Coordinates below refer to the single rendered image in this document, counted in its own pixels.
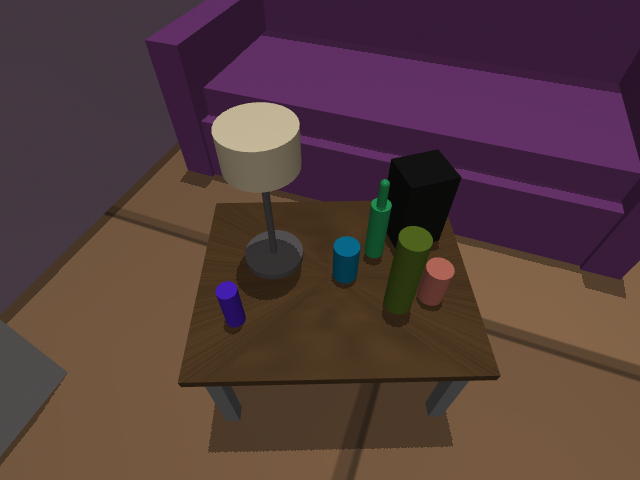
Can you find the sofa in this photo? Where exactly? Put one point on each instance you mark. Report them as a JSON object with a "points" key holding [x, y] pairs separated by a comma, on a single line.
{"points": [[535, 103]]}

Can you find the desk lamp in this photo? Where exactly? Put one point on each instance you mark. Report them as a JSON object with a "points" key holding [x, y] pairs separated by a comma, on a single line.
{"points": [[259, 150]]}

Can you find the coffee table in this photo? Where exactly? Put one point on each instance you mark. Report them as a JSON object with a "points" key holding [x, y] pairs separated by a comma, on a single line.
{"points": [[308, 328]]}

